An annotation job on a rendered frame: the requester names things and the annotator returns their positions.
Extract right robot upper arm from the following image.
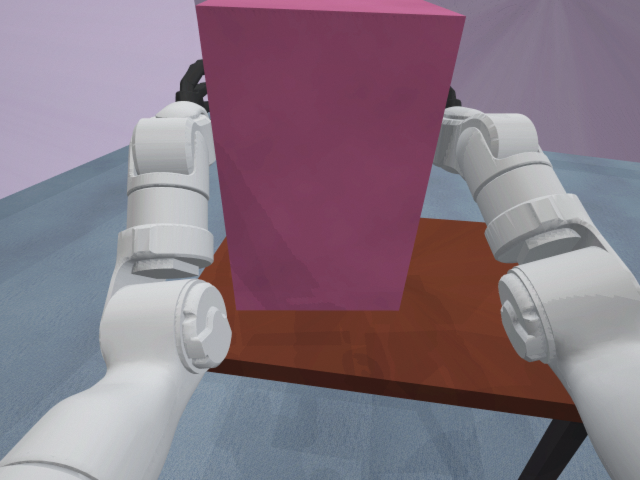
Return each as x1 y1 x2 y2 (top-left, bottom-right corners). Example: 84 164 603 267
498 246 640 480

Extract robot right hand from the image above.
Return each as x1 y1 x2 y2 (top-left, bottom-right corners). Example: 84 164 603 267
445 86 462 109

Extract left robot forearm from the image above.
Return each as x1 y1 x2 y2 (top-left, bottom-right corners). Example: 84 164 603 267
99 101 216 361

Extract right robot forearm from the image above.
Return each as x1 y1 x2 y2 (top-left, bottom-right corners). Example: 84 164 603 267
433 106 640 297

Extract robot left hand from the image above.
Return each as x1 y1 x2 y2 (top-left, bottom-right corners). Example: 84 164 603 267
175 59 211 120

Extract carton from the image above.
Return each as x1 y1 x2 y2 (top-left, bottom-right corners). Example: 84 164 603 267
195 0 466 311

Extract table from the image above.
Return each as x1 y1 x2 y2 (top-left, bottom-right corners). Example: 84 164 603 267
198 218 588 480

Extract left robot upper arm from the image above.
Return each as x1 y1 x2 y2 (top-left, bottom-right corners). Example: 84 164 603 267
0 278 232 480

